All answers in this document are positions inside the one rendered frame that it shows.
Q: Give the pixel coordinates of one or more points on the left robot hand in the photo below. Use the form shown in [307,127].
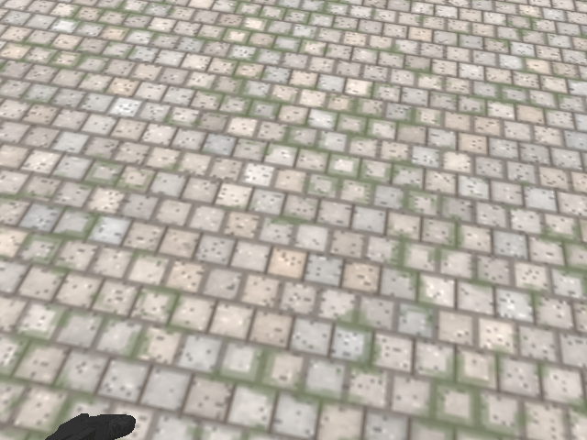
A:
[100,427]

